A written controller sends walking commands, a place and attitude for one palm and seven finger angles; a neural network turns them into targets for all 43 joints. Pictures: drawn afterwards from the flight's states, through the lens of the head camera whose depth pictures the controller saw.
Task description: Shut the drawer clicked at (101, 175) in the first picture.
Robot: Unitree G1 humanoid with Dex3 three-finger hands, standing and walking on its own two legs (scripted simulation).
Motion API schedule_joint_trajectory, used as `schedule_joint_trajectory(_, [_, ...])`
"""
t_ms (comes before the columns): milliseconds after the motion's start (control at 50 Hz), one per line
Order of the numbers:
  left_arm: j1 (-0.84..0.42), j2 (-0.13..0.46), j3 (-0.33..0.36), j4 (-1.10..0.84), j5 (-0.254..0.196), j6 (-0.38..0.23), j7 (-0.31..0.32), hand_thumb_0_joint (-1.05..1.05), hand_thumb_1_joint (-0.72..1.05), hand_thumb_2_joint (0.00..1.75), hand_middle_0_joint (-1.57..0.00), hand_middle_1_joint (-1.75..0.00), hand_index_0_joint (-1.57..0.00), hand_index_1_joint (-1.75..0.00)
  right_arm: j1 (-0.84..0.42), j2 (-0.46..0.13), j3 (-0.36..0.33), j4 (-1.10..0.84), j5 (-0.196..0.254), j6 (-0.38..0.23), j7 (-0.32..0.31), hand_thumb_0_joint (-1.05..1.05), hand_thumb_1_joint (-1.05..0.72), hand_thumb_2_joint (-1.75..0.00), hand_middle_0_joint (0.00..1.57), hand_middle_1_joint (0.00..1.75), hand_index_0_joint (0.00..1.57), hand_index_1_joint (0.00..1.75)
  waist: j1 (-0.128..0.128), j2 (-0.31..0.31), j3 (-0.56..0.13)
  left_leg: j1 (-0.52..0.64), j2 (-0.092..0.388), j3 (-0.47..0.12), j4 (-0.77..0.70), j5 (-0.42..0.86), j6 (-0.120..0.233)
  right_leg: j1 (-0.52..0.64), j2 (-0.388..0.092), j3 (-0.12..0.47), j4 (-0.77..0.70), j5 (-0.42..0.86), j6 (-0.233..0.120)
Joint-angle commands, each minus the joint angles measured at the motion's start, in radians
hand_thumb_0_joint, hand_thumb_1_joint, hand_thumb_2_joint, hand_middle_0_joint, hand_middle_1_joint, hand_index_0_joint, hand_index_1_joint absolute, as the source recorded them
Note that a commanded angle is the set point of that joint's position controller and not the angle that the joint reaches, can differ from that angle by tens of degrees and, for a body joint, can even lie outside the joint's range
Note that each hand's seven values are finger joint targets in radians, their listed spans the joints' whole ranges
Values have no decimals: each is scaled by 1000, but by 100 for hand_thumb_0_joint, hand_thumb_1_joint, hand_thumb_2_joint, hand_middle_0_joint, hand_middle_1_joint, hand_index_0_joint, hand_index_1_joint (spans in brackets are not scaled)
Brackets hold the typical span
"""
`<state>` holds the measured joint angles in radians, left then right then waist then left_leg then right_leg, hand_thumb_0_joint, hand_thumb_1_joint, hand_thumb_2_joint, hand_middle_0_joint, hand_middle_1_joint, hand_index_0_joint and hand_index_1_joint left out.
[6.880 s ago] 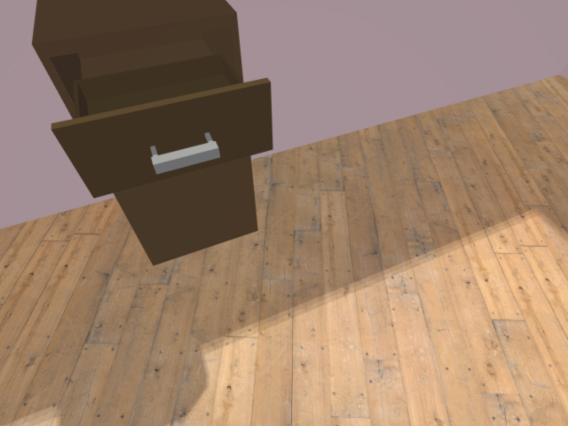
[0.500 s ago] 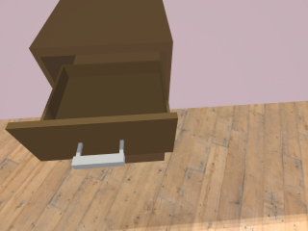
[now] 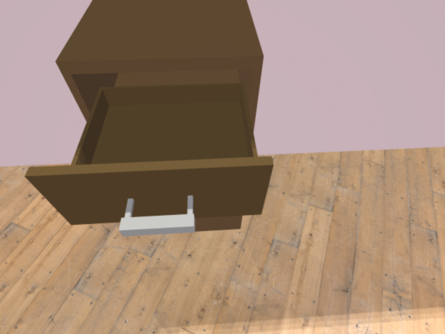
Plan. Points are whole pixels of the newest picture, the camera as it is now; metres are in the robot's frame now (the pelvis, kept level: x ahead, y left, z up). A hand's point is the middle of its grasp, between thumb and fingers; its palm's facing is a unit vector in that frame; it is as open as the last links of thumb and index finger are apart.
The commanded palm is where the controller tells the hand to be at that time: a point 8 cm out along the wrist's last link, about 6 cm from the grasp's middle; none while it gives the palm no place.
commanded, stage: raise the hand and make a fist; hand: left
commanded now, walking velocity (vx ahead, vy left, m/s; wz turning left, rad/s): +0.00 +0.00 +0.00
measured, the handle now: (159, 213) +0.32 +0.14 +0.02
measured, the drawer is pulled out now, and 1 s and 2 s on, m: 0.29 0.29 0.29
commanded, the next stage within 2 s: bring the fist close to the handle in 1.96 s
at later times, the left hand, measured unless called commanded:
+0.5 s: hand out of the picture +0.11 +0.16 -0.02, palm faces +0.17 -0.98 -0.02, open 6.0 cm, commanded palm +0.10 +0.21 -0.01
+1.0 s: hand (129, 316) +0.14 +0.15 +0.04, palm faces +0.14 -0.99 -0.01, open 3.4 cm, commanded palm +0.09 +0.19 +0.05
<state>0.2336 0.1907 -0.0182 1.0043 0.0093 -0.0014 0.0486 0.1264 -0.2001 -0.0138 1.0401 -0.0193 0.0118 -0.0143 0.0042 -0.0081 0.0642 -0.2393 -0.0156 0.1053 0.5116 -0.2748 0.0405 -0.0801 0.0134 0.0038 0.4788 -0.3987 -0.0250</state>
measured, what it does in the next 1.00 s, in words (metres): steps on the spot: right foot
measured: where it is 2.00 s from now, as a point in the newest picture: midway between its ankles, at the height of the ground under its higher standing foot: outside the picture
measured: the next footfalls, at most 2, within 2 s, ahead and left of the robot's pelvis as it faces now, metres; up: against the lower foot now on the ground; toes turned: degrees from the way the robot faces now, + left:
right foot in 0.24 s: +0.03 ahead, -0.06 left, +0.00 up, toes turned +1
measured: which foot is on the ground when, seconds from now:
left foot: down 0.00-1.00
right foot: down 0.00-0.10, up 0.12-0.22, down 0.24-1.00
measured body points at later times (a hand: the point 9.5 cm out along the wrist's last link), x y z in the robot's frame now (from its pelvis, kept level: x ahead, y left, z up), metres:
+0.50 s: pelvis -0.05 -0.01 -0.08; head -0.03 -0.02 +0.37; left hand +0.10 +0.21 -0.02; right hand +0.18 -0.23 -0.12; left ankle +0.00 +0.09 -0.73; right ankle -0.01 -0.06 -0.73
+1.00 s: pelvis +0.00 +0.00 -0.05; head +0.02 -0.01 +0.40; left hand +0.13 +0.20 +0.05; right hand +0.19 -0.23 -0.12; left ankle +0.00 +0.09 -0.73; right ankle -0.01 -0.06 -0.73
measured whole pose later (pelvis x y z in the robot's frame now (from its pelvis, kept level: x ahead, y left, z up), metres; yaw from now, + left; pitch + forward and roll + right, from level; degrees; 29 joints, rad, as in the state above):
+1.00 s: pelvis +0.00 +0.00 -0.05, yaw +4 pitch +9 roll +0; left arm 0.77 0.13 -0.05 -0.37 -0.17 -0.36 -0.06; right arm 0.28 -0.26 -0.01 0.49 0.02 -0.18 0.00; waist 0.00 0.05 -0.14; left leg -0.64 -0.03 0.03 0.94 -0.45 0.05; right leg -0.60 0.04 -0.11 0.92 -0.48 -0.08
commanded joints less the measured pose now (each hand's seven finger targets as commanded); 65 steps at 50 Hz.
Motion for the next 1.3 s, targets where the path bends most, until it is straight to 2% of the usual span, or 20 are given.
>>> schedule_joint_trajectory(0, [64, 133, 25, -33, 4, -16, 11, 0, 90, 90, -20, -30, -20, -30, 40, -116, -20, -27, 5, -23, -6, 0, -90, -90, 20, 30, 20, 30, -1, 6, -70, 170, 124, -157, -65, 361, 16, -122, -108, 93, -75, 357, 8])
schedule_joint_trajectory(20, [70, 128, 24, -28, 4, -16, 11, 0, 90, 90, -20, -30, -20, -30, 39, -114, -19, -22, 5, -24, -7, 0, -90, -90, 20, 30, 20, 30, 3, 6, -72, 176, 125, -158, -65, 371, 18, -122, -110, 91, -80, 351, 9])
schedule_joint_trajectory(40, [138, 102, 28, -14, 23, -45, 40, 0, 90, 90, -20, -30, -20, -30, 60, -135, -23, -82, 11, -37, -8, 0, -90, -90, 20, 30, 20, 30, -16, -5, -82, 176, 145, -110, 138, 573, 1, -172, -132, 117, -59, 714, 40])
schedule_joint_trajectory(60, [-591, 385, 275, -1562, -142, -227, 62, 0, 90, 90, -22, -32, -22, -32, 130, -245, -68, -379, 57, -175, -26, 0, -90, -90, 20, 30, 20, 30, -74, 170, -666, 460, 50, -184, -17, 801, -8, -171, -55, -35, 126, 837, -10])
schedule_joint_trajectory(80, [-10, 258, 184, -1330, -68, -189, 93, 0, 90, 90, -24, -34, -24, -34, 90, -169, -20, -350, 36, -310, -72, 0, -90, -90, 20, 30, 20, 30, -6, 481, -590, 737, 169, -289, -156, 1004, -12, -361, 17, -74, 328, 246, 1])
schedule_joint_trajectory(100, [299, 19, 38, -1131, -108, -62, 119, 0, 90, 90, -26, -37, -26, -37, 69, -137, -32, -313, 49, -336, -63, 0, -90, -90, 20, 30, 20, 30, -24, 345, -433, 486, 115, -239, -199, 832, -86, -351, 22, -66, 436, 41, 3])
schedule_joint_trajectory(120, [271, -108, -52, -1071, -124, -39, 96, 0, 90, 90, -28, -39, -28, -39, 111, -123, -34, -308, 59, -331, -40, 0, -90, -90, 20, 30, 20, 30, -50, 97, -244, 320, 120, -190, -152, 714, -63, -414, -4, -67, 428, 38, 13])
schedule_joint_trajectory(140, [173, -86, -31, -1090, -131, -71, 65, 0, 90, 90, -30, -41, -30, -41, 85, -152, -60, -357, 48, -317, -17, 0, -90, -90, 20, 30, 20, 30, -55, -31, -88, 141, 120, -187, -68, 553, -50, -488, -21, -83, 343, -2, 16])
schedule_joint_trajectory(180, [326, -88, 30, -971, -168, -181, -12, 0, 90, 90, -34, -45, -34, -45, 45, -167, -73, -429, 34, -304, 0, 0, -90, -90, 20, 30, 20, 30, -26, -203, -73, -89, 68, -176, 110, 179, -40, -528, -7, -119, 166, 13, 6])
schedule_joint_trajectory(200, [443, -78, 51, -949, -181, -252, -56, 0, 90, 90, -36, -47, -36, -47, 22, -166, -67, -468, 39, -302, 12, 0, -90, -90, 20, 30, 20, 30, 7, -162, -134, -171, 35, -147, 174, 133, -45, -482, -11, -108, 168, 118, -1])
schedule_joint_trajectory(240, [424, -26, 122, -994, -223, -420, -145, 0, 90, 90, -40, -52, -40, -52, -36, -163, -51, -521, 24, -283, 23, 0, -90, -90, 20, 30, 20, 30, 27, -40, -213, -355, 13, -127, 253, 1, -73, -580, -17, -104, 300, 10, -10])
schedule_joint_trajectory(280, [422, -21, 125, -985, -253, -559, -211, 0, 90, 90, -44, -56, -44, -56, -85, -158, -58, -573, 25, -273, 28, 0, -90, -90, 20, 30, 20, 30, 36, -200, -163, -567, 1, -105, 388, -127, -50, -637, -29, 23, 329, -136, -3])
schedule_joint_trajectory(320, [333, 17, 98, -1154, -234, -612, -211, 0, 90, 90, -48, -60, -48, -60, -106, -164, -58, -657, 36, -268, 36, 0, -90, -90, 20, 30, 20, 30, 34, -57, -212, -610, -4, -95, 418, -215, -35, -644, -43, 103, 321, -299, -8])
schedule_joint_trajectory(380, [254, 80, 113, -1383, -218, -588, -142, 0, 90, 90, -54, -67, -54, -67, -45, -139, -44, -721, 46, -269, 17, 0, -90, -90, 20, 30, 20, 30, 22, 80, -311, -533, -4, -103, 421, -282, -16, -641, -45, 141, 279, -422, -14])
schedule_joint_trajectory(500, [116, 60, 28, -1424, -200, -525, -82, 0, 90, 90, -66, -80, -66, -80, 23, -146, -15, -700, 50, -294, -18, 0, -90, -90, 20, 30, 20, 30, -70, -28, -219, -513, 5, -131, 487, -256, 0, -682, -42, 185, 163, -472, 7])
schedule_joint_trajectory(560, [170, 52, -2, -1384, -190, -461, -116, 0, 90, 90, -72, -86, -72, -86, 32, -148, 1, -705, 51, -298, -14, 0, -90, -90, 20, 30, 20, 30, -50, 30, -224, -503, 5, -140, 430, -234, 2, -613, -44, 158, 174, -383, 7])
schedule_joint_trajectory(660, [352, 66, 80, -1378, -207, -343, -123, 0, 90, 90, -82, -97, -82, -97, 22, -130, 6, -725, 57, -265, -10, 0, -90, -90, 20, 30, 20, 30, 9, -29, -282, -477, 4, -142, 376, -116, -2, -437, -67, 141, 186, -100, 43])
schedule_joint_trajectory(820, [489, 16, 43, -1549, -195, -413, -92, 0, 90, 90, -98, -114, -98, -114, 37, -126, -10, -723, 44, -265, 7, 0, -90, -90, 20, 30, 20, 30, 7, -15, -330, -383, 6, -141, 354, 67, 3, -368, -55, 70, 274, 340, 62])
schedule_joint_trajectory(1000, [580, 19, -12, -1654, -168, -418, -90, 0, 90, 90, -116, -134, -116, -134, 42, -134, -25, -745, 51, -250, 0, 0, -90, -90, 20, 30, 20, 30, -1, -1, -284, -303, 14, -146, 319, 102, 13, -447, -16, -18, 295, 249, 22])
schedule_joint_trajectory(1280, [597, 3, -69, -1818, -152, -261, -69, 0, 90, 90, -140, -160, -140, -160, 28, -125, 10, -798, 64, -229, 5, 0, -90, -90, 20, 30, 20, 30, 13, 26, -246, -224, 33, -168, 236, 81, 9, -422, -4, -63, 259, 168, 4])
